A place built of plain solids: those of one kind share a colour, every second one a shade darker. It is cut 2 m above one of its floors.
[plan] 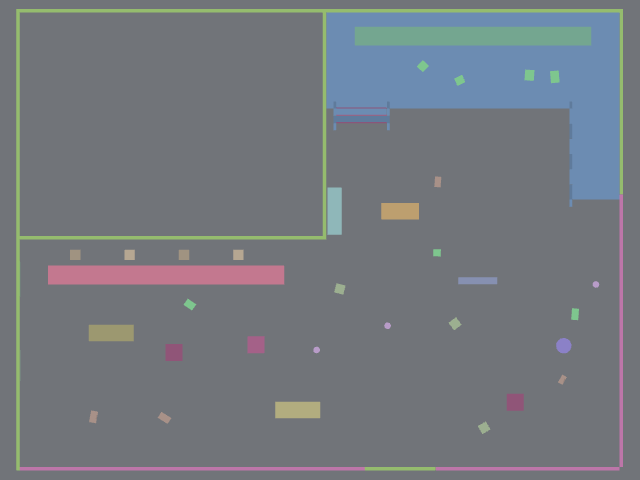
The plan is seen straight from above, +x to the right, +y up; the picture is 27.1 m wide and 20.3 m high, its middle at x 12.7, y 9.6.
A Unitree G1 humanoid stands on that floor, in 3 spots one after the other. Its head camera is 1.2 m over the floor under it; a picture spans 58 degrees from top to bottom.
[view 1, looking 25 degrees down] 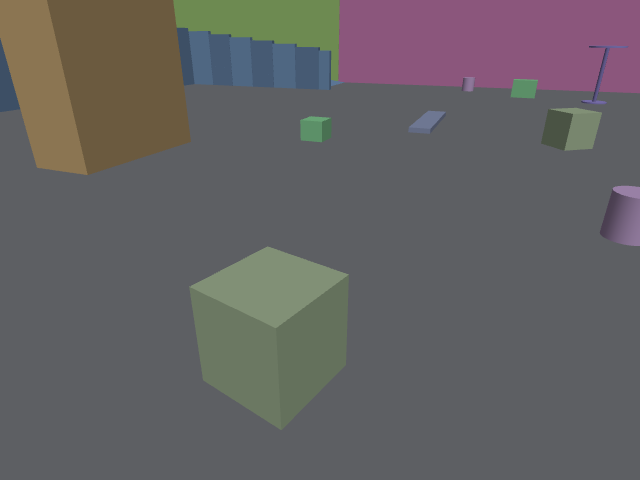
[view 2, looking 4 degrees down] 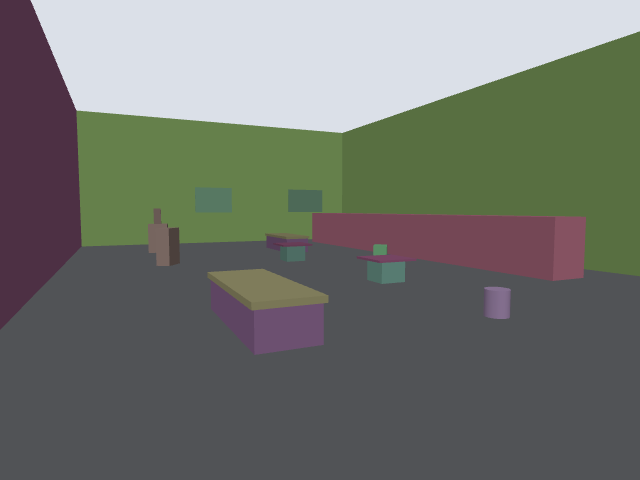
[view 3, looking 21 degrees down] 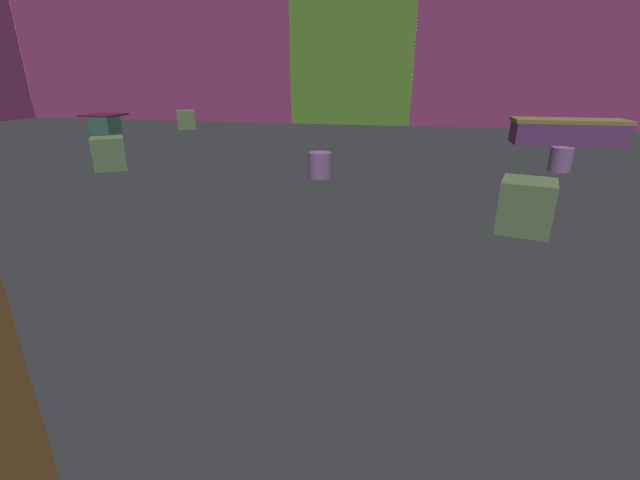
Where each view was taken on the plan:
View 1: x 12.37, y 6.87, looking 22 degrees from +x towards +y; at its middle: ground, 2.84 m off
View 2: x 16.09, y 1.10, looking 155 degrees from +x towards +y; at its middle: counter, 15.71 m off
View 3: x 14.46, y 11.14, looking -78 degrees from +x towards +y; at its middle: ground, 3.35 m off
